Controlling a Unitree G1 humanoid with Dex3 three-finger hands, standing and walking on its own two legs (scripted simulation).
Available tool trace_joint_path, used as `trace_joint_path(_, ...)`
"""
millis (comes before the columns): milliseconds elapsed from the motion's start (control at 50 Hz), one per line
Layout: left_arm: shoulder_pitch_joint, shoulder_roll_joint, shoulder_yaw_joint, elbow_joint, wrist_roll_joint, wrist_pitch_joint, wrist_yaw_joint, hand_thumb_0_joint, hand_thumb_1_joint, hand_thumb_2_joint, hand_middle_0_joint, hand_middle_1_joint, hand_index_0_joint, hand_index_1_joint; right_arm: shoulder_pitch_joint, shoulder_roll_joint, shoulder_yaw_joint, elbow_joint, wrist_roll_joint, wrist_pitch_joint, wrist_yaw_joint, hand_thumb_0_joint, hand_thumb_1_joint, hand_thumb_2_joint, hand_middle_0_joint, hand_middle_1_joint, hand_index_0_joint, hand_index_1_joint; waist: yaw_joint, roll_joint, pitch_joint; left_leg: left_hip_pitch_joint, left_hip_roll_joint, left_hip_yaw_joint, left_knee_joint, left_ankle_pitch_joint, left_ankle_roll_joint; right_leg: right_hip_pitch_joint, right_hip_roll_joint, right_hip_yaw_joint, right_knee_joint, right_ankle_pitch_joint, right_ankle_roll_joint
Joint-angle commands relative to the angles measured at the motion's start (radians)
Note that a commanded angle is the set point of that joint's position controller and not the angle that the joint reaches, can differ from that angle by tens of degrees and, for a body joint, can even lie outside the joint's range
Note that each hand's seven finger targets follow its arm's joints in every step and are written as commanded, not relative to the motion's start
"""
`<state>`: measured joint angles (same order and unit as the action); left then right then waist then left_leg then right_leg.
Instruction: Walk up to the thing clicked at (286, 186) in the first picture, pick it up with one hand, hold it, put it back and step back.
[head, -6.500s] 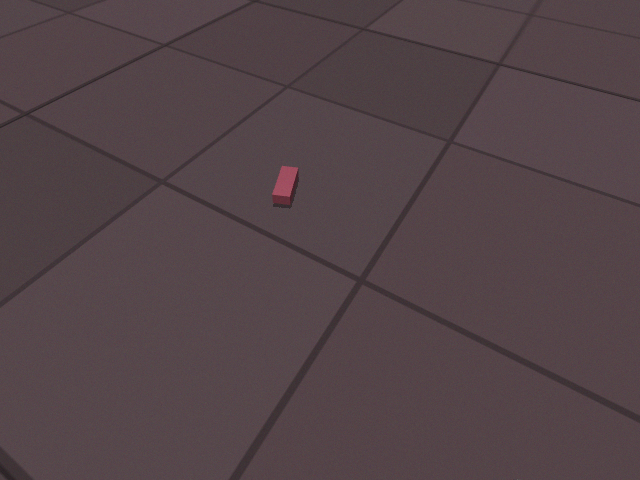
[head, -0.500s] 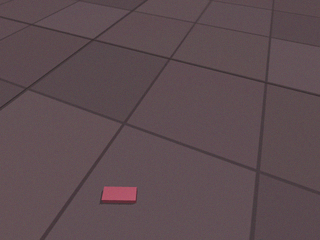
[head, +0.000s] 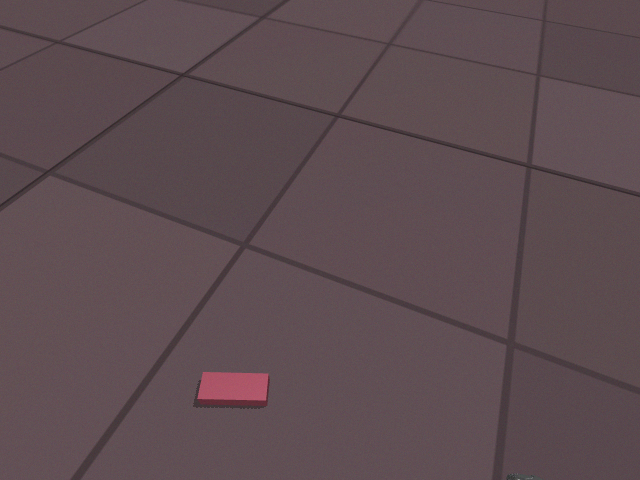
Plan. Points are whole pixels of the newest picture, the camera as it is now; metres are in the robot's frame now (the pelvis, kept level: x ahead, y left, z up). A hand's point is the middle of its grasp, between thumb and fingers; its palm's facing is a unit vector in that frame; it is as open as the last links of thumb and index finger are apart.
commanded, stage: stand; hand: left
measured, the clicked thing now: (234, 388) +0.48 +0.23 -0.76
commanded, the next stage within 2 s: none
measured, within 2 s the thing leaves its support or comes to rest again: neither
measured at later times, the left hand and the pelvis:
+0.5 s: hand out of the picture +0.07 +0.25 -0.16, palm faces -0.03 -0.94 -0.34, open 7.4 cm; pelvis +0.00 -0.01 +0.00, yaw +0 degrees
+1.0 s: hand out of the picture +0.08 +0.25 -0.16, palm faces -0.04 -0.94 -0.34, open 7.4 cm; pelvis +0.00 -0.01 +0.00, yaw +0 degrees
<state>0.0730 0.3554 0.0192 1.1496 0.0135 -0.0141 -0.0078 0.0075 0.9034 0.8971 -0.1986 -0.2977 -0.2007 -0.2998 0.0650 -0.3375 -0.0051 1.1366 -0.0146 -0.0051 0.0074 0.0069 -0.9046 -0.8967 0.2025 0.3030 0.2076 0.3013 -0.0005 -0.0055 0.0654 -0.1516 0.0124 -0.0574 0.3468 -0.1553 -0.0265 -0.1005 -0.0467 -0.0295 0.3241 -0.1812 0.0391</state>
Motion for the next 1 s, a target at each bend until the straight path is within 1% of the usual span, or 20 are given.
trace_joint_path(0,-0.024,0.208,0.040,-0.059,-0.004,-0.011,0.012,0.000,0.900,0.900,-0.200,-0.300,-0.200,-0.300,-0.046,-0.222,-0.044,-0.062,0.005,-0.019,-0.010,0.000,-0.900,-0.900,0.200,0.300,0.200,0.300,0.001,0.018,-0.084,0.004,0.096,-0.066,-0.068,0.033,0.026,-0.009,-0.082,0.073,-0.052,0.024,-0.040)
trace_joint_path(140,-0.016,0.209,0.038,-0.066,-0.003,-0.014,0.010,0.000,0.900,0.900,-0.200,-0.300,-0.200,-0.300,-0.044,-0.222,-0.043,-0.065,0.004,-0.022,-0.008,0.000,-0.900,-0.900,0.200,0.300,0.200,0.300,0.000,0.018,-0.089,0.002,0.100,-0.067,-0.061,0.056,0.032,-0.004,-0.085,0.078,-0.052,0.046,-0.045)
trace_joint_path(160,-0.013,0.209,0.039,-0.068,-0.003,-0.014,0.011,0.000,0.900,0.900,-0.200,-0.300,-0.200,-0.300,-0.047,-0.222,-0.044,-0.067,0.003,-0.022,-0.008,0.000,-0.900,-0.900,0.200,0.300,0.200,0.300,0.004,0.022,-0.101,0.013,0.099,-0.063,-0.052,0.085,0.035,0.004,-0.087,0.078,-0.050,0.062,-0.045)
trace_joint_path(180,-0.016,0.214,0.038,-0.069,-0.003,-0.015,0.011,0.000,0.900,0.900,-0.200,-0.300,-0.200,-0.300,-0.043,-0.218,-0.042,-0.064,0.005,-0.022,-0.008,0.000,-0.900,-0.900,0.200,0.300,0.200,0.300,0.001,0.011,-0.095,0.016,0.098,-0.064,-0.055,0.084,0.029,-0.009,-0.084,0.078,-0.050,0.050,-0.043)
trace_joint_path(240,-0.013,0.212,0.037,-0.074,-0.003,-0.016,0.011,0.000,0.900,0.900,-0.200,-0.300,-0.200,-0.300,-0.037,-0.225,-0.042,-0.064,0.003,-0.021,-0.008,0.000,-0.900,-0.900,0.200,0.300,0.200,0.300,0.002,0.011,-0.110,0.017,0.101,-0.059,-0.043,0.120,0.037,0.014,-0.089,0.078,-0.052,0.088,-0.042)
trace_joint_path(300,-0.011,0.214,0.036,-0.074,-0.005,-0.016,0.011,0.000,0.900,0.900,-0.200,-0.300,-0.200,-0.300,-0.031,-0.223,-0.040,-0.065,0.005,-0.022,-0.009,0.000,-0.900,-0.900,0.200,0.300,0.200,0.300,-0.001,0.009,-0.111,0.022,0.103,-0.057,-0.043,0.140,0.034,0.017,-0.088,0.079,-0.049,0.101,-0.041)
trace_joint_path(320,-0.006,0.213,0.036,-0.073,-0.006,-0.016,0.012,0.000,0.900,0.900,-0.200,-0.300,-0.200,-0.300,-0.040,-0.221,-0.039,-0.064,0.007,-0.021,-0.009,0.000,-0.900,-0.900,0.200,0.300,0.200,0.300,0.005,0.011,-0.120,0.044,0.105,-0.057,-0.036,0.149,0.034,0.013,-0.090,0.079,-0.046,0.104,-0.044)
trace_joint_path(400,-0.004,0.212,0.032,-0.075,-0.004,-0.015,0.012,0.000,0.900,0.900,-0.200,-0.300,-0.200,-0.300,-0.035,-0.222,-0.039,-0.060,0.005,-0.019,-0.009,0.000,-0.900,-0.900,0.200,0.300,0.200,0.300,0.003,0.008,-0.101,0.036,0.101,-0.056,-0.043,0.119,0.030,-0.005,-0.087,0.081,-0.058,0.080,-0.044)
trace_joint_path(420,-0.007,0.213,0.032,-0.074,-0.005,-0.015,0.012,0.000,0.900,0.900,-0.200,-0.300,-0.200,-0.300,-0.023,-0.226,-0.039,-0.057,0.007,-0.018,-0.008,0.000,-0.900,-0.900,0.200,0.300,0.200,0.300,-0.003,0.009,-0.086,0.014,0.098,-0.057,-0.052,0.081,0.029,-0.003,-0.084,0.081,-0.065,0.049,-0.042)
trace_joint_path(480,-0.007,0.218,0.033,-0.073,-0.003,-0.012,0.011,0.000,0.900,0.900,-0.200,-0.300,-0.200,-0.300,-0.026,-0.225,-0.036,-0.058,0.006,-0.016,-0.008,0.000,-0.900,-0.900,0.200,0.300,0.200,0.300,0.001,0.011,-0.069,-0.006,0.097,-0.062,-0.065,0.022,0.029,-0.009,-0.082,0.080,-0.063,0.004,-0.045)
trace_joint_path(540,-0.006,0.219,0.032,-0.075,-0.003,-0.014,0.011,0.000,0.900,0.900,-0.200,-0.300,-0.200,-0.300,-0.023,-0.226,-0.039,-0.057,0.005,-0.016,-0.008,0.000,-0.900,-0.900,0.200,0.300,0.200,0.300,0.002,0.008,-0.085,0.009,0.101,-0.061,-0.056,0.068,0.032,-0.003,-0.086,0.082,-0.061,0.029,-0.048)
trace_joint_path(600,0.006,0.215,0.030,-0.074,-0.004,-0.014,0.011,0.000,0.900,0.900,-0.200,-0.300,-0.200,-0.300,-0.021,-0.226,-0.036,-0.058,0.007,-0.019,-0.008,0.000,-0.900,-0.900,0.200,0.300,0.200,0.300,0.004,0.016,-0.086,0.014,0.100,-0.057,-0.053,0.078,0.032,0.000,-0.086,0.084,-0.060,0.057,-0.046)
trace_joint_path(680,0.001,0.218,0.030,-0.080,-0.005,-0.018,0.013,0.000,0.900,0.900,-0.200,-0.300,-0.200,-0.300,-0.015,-0.228,-0.035,-0.058,0.007,-0.020,-0.010,0.000,-0.900,-0.900,0.200,0.300,0.200,0.300,0.003,0.004,-0.110,0.042,0.107,-0.056,-0.039,0.162,0.034,0.014,-0.089,0.081,-0.051,0.130,-0.044)
trace_joint_path(720,-0.009,0.219,0.030,-0.080,-0.006,-0.016,0.012,0.000,0.900,0.900,-0.200,-0.300,-0.200,-0.300,-0.013,-0.223,-0.030,-0.057,0.007,-0.021,-0.010,0.000,-0.900,-0.900,0.200,0.300,0.200,0.300,0.000,0.012,-0.101,0.028,0.106,-0.053,-0.050,0.152,0.029,0.016,-0.086,0.079,-0.049,0.115,-0.043)
trace_joint_path(760,-0.005,0.215,0.028,-0.083,-0.004,-0.017,0.013,0.000,0.900,0.900,-0.200,-0.300,-0.200,-0.300,-0.015,-0.232,-0.035,-0.058,0.007,-0.020,-0.012,0.000,-0.900,-0.900,0.200,0.300,0.200,0.300,0.001,0.014,-0.115,0.045,0.109,-0.051,-0.035,0.176,0.031,0.018,-0.089,0.080,-0.051,0.142,-0.043)
trace_joint_path(800,-0.005,0.216,0.028,-0.081,-0.005,-0.013,0.013,0.000,0.900,0.900,-0.200,-0.300,-0.200,-0.300,-0.013,-0.229,-0.031,-0.056,0.007,-0.018,-0.012,0.000,-0.900,-0.900,0.200,0.300,0.200,0.300,0.002,0.012,-0.088,0.020,0.106,-0.051,-0.051,0.110,0.030,0.010,-0.085,0.078,-0.056,0.083,-0.043)
trace_joint_path(840,-0.001,0.215,0.026,-0.078,-0.003,-0.012,0.012,0.000,0.900,0.900,-0.200,-0.300,-0.200,-0.300,-0.010,-0.229,-0.030,-0.055,0.008,-0.018,-0.011,0.000,-0.900,-0.900,0.200,0.300,0.200,0.300,0.001,0.021,-0.086,0.013,0.107,-0.053,-0.060,0.103,0.030,0.010,-0.083,0.076,-0.055,0.076,-0.042)
trace_joint_path(900,0.003,0.218,0.027,-0.075,-0.003,-0.012,0.011,0.000,0.900,0.900,-0.200,-0.300,-0.200,-0.300,-0.016,-0.229,-0.032,-0.055,0.008,-0.015,-0.010,0.000,-0.900,-0.900,0.200,0.300,0.200,0.300,0.007,0.005,-0.070,0.017,0.102,-0.057,-0.066,0.046,0.029,-0.020,-0.080,0.078,-0.068,0.005,-0.043)
trace_joint_path(940,-0.004,0.218,0.027,-0.079,-0.002,-0.014,0.011,0.000,0.900,0.900,-0.200,-0.300,-0.200,-0.300,-0.010,-0.230,-0.033,-0.056,0.006,-0.017,-0.011,0.000,-0.900,-0.900,0.200,0.300,0.200,0.300,0.001,0.009,-0.081,0.017,0.105,-0.052,-0.056,0.073,0.033,-0.005,-0.088,0.085,-0.062,0.040,-0.051)
trace_joint_path(980,-0.006,0.218,0.026,-0.082,-0.003,-0.014,0.011,0.000,0.900,0.900,-0.200,-0.300,-0.200,-0.300,-0.004,-0.233,-0.032,-0.054,0.006,-0.018,-0.009,0.000,-0.900,-0.900,0.200,0.300,0.200,0.300,-0.001,0.021,-0.078,0.004,0.102,-0.054,-0.063,0.070,0.030,-0.001,-0.084,0.081,-0.063,0.035,-0.047)
